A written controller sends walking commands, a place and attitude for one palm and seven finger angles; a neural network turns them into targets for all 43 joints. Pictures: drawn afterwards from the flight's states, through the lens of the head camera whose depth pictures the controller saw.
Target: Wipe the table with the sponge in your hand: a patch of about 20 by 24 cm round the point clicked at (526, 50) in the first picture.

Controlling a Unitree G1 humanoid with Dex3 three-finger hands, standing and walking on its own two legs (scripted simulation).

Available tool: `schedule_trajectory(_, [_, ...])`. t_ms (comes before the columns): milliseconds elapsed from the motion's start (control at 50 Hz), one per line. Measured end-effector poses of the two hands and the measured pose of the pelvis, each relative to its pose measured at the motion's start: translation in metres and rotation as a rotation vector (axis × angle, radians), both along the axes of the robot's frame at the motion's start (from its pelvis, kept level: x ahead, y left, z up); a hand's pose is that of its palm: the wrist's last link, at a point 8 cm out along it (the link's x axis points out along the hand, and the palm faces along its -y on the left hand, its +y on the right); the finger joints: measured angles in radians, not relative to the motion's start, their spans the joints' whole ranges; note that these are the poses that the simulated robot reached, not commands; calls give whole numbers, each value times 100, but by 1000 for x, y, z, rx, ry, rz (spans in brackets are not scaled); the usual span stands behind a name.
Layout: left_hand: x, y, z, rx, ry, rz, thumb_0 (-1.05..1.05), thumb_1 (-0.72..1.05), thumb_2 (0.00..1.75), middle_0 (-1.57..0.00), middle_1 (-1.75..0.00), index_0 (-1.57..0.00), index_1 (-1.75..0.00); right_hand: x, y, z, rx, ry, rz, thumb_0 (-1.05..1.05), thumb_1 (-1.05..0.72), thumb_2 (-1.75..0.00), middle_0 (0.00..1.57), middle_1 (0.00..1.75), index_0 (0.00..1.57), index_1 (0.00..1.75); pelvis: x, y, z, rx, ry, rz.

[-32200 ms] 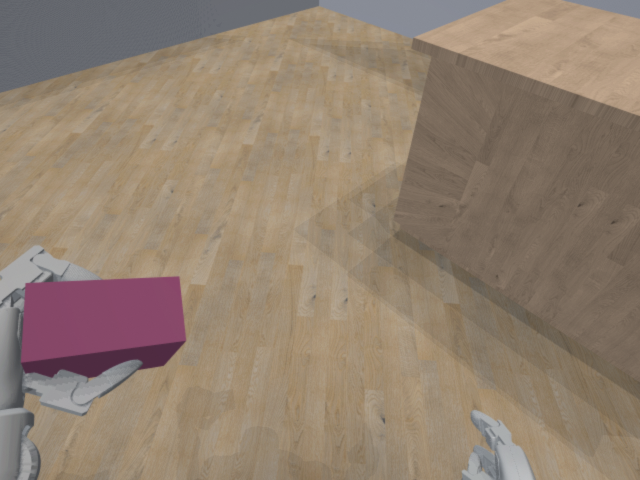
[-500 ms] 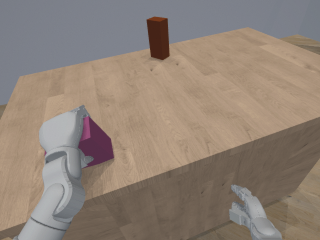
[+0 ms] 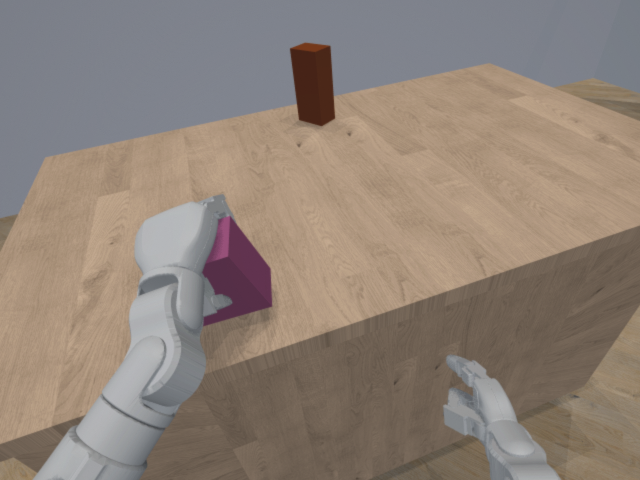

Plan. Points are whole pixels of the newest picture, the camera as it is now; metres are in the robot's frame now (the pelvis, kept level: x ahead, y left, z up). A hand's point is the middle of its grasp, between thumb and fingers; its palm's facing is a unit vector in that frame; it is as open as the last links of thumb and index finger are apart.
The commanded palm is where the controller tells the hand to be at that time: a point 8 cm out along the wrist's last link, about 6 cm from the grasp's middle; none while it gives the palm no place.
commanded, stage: slide across to the third lane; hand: left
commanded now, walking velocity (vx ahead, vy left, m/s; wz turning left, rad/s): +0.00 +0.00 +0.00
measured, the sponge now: (220, 282) +0.31 +0.18 +0.13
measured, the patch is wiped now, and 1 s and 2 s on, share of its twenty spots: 0.65 0.80 0.90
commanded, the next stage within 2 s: wipe forward along the third lane in 0.02 s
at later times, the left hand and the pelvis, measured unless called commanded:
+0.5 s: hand (221, 245) +0.34 +0.18 +0.16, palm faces +0.13 -0.11 -0.99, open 10.1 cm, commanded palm +0.31 +0.20 +0.21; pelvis -0.01 -0.02 +0.00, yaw -2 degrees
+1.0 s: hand (218, 227) +0.39 +0.21 +0.16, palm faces +0.00 -0.03 -1.00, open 10.1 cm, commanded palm +0.37 +0.22 +0.19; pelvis -0.01 -0.03 +0.00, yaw -1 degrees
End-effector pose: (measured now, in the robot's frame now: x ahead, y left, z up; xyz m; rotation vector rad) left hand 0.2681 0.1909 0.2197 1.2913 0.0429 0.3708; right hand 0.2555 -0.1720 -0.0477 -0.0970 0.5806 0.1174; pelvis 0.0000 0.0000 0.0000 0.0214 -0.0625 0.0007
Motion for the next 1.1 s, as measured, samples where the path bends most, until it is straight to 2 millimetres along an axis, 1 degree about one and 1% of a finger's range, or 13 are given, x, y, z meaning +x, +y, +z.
schedule_trajectory(80, [3,-9,0,-11,8,-16,-1,-49,105,-69,-136,-72,-133,-4,-8,2,-9,0,-17,1,-91,-90,20,30,20,30,-3,-4,0,2,-5,-4])
schedule_trajectory(180, [8,-15,-3,-2,25,-15,-1,-50,105,-69,-135,-73,-133,-12,-21,0,-17,10,-48,1,-91,-90,20,30,20,30,-6,-8,1,3,-6,-12])
schedule_trajectory(280, [16,-15,-6,4,55,9,-2,-50,105,-70,-135,-74,-132,-23,-37,-6,-38,35,-87,1,-91,-90,20,30,20,30,-9,-13,1,4,-4,-19])
schedule_trajectory(440, [42,-8,-6,73,115,78,-3,-51,105,-71,-134,-75,-131,-44,-64,-19,-67,76,-159,1,-91,-90,20,30,20,30,-11,-20,0,5,16,-27])
schedule_trajectory(560, [55,-8,-9,113,159,104,-3,-51,105,-71,-134,-75,-131,-56,-80,-30,-74,112,-195,1,-91,-90,20,30,20,30,-10,-22,0,8,29,-30])
schedule_trajectory(700, [67,-8,-12,153,200,117,-3,-51,105,-72,-133,-76,-131,-61,-87,-37,-79,131,-211,1,-91,-90,20,30,20,30,-9,-25,-1,10,42,-39])
schedule_trajectory(880, [89,4,-9,173,243,149,-2,-52,105,-72,-133,-76,-130,-68,-91,-44,-86,149,-218,1,-91,-90,20,30,20,30,-9,-30,-3,11,76,-29])
schedule_trajectory(980, [99,9,-10,179,265,146,-1,-52,105,-72,-133,-76,-130,-79,-96,-51,-98,185,-229,1,-91,-90,20,30,20,30,-8,-32,-3,11,95,-25])
schedule_trajectory(1100, [109,16,-10,178,272,136,-1,-52,106,-73,-133,-76,-130,-96,-104,-60,-121,238,-254,1,-91,-90,20,30,20,30,-8,-31,-5,9,114,-32])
